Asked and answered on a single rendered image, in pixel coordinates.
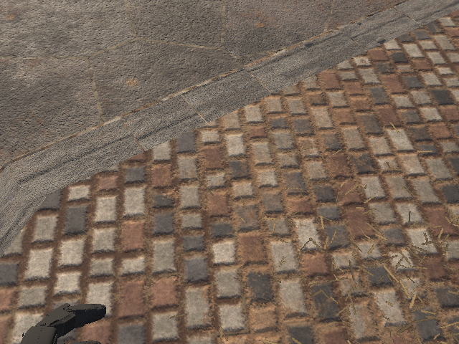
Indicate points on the robot left hand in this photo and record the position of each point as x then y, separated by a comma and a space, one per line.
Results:
61, 321

